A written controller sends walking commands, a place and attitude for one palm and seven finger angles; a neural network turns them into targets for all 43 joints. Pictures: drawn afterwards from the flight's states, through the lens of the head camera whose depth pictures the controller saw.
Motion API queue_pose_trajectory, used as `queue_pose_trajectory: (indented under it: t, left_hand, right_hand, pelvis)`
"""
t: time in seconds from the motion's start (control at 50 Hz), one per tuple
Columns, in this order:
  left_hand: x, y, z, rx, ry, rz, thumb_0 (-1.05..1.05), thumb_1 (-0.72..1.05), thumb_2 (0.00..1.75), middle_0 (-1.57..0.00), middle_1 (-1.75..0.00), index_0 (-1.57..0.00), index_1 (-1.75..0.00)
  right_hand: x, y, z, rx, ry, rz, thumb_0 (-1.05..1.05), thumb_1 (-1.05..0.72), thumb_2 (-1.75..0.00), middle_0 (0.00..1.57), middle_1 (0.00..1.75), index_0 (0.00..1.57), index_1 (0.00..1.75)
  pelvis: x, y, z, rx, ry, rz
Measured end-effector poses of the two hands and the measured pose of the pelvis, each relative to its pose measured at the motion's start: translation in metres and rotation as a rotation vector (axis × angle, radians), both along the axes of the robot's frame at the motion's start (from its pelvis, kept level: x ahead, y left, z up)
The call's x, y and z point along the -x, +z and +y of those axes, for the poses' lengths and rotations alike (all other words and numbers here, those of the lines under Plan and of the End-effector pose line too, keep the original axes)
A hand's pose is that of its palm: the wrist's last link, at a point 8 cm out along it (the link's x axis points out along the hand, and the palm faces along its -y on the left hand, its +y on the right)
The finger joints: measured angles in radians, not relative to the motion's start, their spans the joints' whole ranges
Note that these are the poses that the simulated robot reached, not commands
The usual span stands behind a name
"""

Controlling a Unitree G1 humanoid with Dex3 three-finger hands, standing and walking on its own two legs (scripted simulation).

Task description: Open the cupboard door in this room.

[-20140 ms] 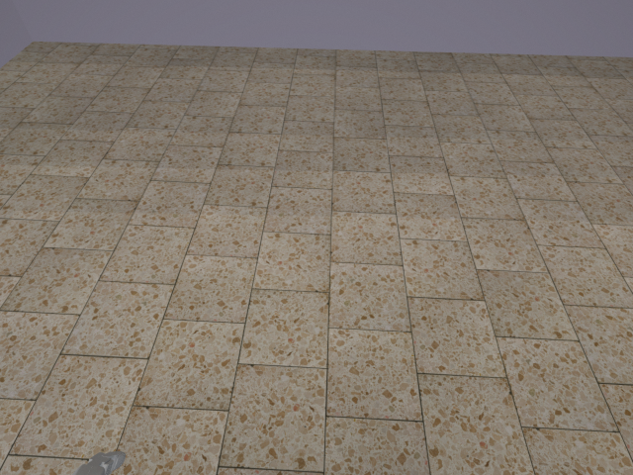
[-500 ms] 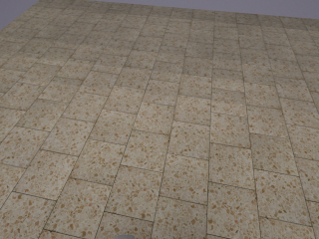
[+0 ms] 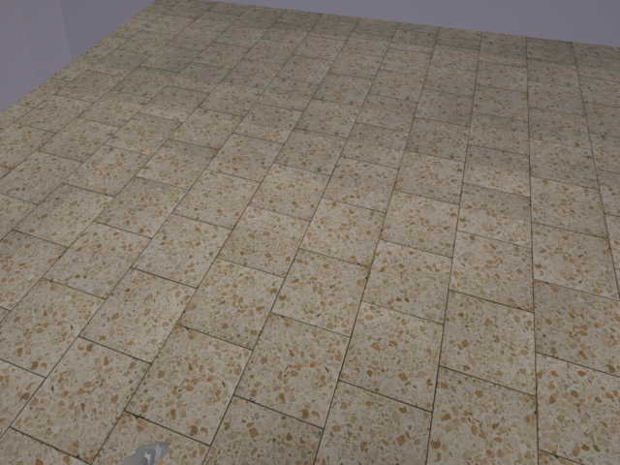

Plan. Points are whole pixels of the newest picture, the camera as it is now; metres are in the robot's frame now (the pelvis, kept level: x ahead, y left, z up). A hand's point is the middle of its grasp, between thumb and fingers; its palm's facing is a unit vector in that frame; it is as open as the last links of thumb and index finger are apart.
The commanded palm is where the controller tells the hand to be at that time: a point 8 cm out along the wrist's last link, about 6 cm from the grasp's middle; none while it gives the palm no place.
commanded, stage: turn or walk to find it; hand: left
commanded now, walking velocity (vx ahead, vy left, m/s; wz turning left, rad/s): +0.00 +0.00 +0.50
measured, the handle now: out of the picture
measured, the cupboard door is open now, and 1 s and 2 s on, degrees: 0 0 0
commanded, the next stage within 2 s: none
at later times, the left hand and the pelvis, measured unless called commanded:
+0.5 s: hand out of the picture -0.05 +0.23 -0.19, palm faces +0.32 -0.92 -0.25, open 7.3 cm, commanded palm none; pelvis -0.02 +0.02 -0.01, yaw +16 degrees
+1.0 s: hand out of the picture -0.02 +0.21 -0.15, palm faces +0.48 -0.83 -0.28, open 7.3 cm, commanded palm none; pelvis -0.02 -0.01 +0.00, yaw +30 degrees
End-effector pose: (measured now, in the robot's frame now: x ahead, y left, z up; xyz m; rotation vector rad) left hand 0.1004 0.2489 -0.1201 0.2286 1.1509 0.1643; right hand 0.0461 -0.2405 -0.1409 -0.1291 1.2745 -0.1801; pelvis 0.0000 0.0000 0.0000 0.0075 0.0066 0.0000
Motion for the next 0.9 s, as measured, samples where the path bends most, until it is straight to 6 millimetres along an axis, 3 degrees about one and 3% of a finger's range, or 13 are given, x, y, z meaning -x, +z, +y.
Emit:
queue_pose_trajectory:
  t: [0.06,0.12,0.28,0.38,0.5,0.54,0.62,0.72,0.8,0.9]
  left_hand:
    - [0.007,0.002,-0.014,-0.014,0.014,-0.035,0.00,0.91,0.90,-0.20,-0.30,-0.20,-0.30]
    - [0.024,0.008,-0.023,-0.011,0.058,-0.035,0.00,0.91,0.90,-0.21,-0.30,-0.20,-0.30]
    - [0.077,0.004,-0.029,0.009,0.168,0.042,0.00,0.91,0.90,-0.21,-0.30,-0.21,-0.30]
    - [0.118,-0.007,-0.013,0.025,0.250,0.094,0.00,0.91,0.90,-0.21,-0.30,-0.21,-0.30]
    - [0.171,-0.034,0.023,0.045,0.365,0.165,0.00,0.91,0.90,-0.21,-0.30,-0.21,-0.30]
    - [0.182,-0.035,0.033,0.040,0.389,0.196,0.00,0.91,0.90,-0.21,-0.30,-0.21,-0.30]
    - [0.184,-0.024,0.046,0.038,0.421,0.175,0.01,0.91,0.90,-0.20,-0.30,-0.20,-0.30]
    - [0.171,-0.012,0.051,0.023,0.437,0.092,0.00,0.91,0.90,-0.20,-0.30,-0.20,-0.30]
    - [0.155,-0.005,0.046,0.009,0.443,0.036,0.00,0.91,0.90,-0.20,-0.30,-0.20,-0.30]
    - [0.138,0.002,0.028,-0.016,0.453,-0.030,0.00,0.91,0.90,-0.20,-0.30,-0.20,-0.30]
  right_hand:
    - [0.009,-0.013,-0.014,-0.016,0.006,0.034,0.01,-0.90,-0.90,0.20,0.30,0.20,0.30]
    - [0.013,-0.012,-0.025,-0.013,0.033,0.071,0.01,-0.90,-0.90,0.20,0.30,0.20,0.30]
    - [-0.002,-0.004,-0.034,0.013,0.121,0.103,0.01,-0.91,-0.90,0.20,0.30,0.19,0.30]
    - [-0.034,0.001,-0.017,0.040,0.218,0.079,0.01,-0.91,-0.90,0.20,0.30,0.19,0.30]
    - [-0.088,0.008,0.029,0.078,0.351,-0.058,0.01,-0.91,-0.90,0.20,0.30,0.19,0.30]
    - [-0.098,0.015,0.043,0.079,0.379,-0.101,0.01,-0.91,-0.90,0.20,0.30,0.19,0.30]
    - [-0.107,0.026,0.061,0.078,0.425,-0.128,0.01,-0.90,-0.90,0.20,0.30,0.20,0.30]
    - [-0.108,0.028,0.072,0.053,0.462,-0.121,0.01,-0.90,-0.90,0.20,0.30,0.20,0.30]
    - [-0.103,0.020,0.068,0.031,0.472,-0.094,0.01,-0.90,-0.90,0.20,0.30,0.20,0.30]
    - [-0.099,0.002,0.049,0.006,0.480,-0.040,0.01,-0.90,-0.90,0.20,0.30,0.20,0.30]
  pelvis:
    - [0.005,-0.005,-0.012,0.000,0.035,-0.004]
    - [0.007,-0.001,-0.018,-0.014,0.070,-0.013]
    - [0.009,0.004,-0.021,-0.029,0.162,-0.020]
    - [0.014,0.002,-0.010,-0.025,0.217,-0.014]
    - [0.022,-0.013,0.016,-0.008,0.280,-0.014]
    - [0.025,-0.011,0.021,-0.001,0.288,-0.017]
    - [0.028,-0.001,0.027,0.019,0.328,-0.015]
    - [0.029,0.004,0.027,0.020,0.372,-0.010]
    - [0.027,0.004,0.019,0.014,0.410,-0.008]
    - [0.022,-0.003,0.001,0.000,0.463,-0.003]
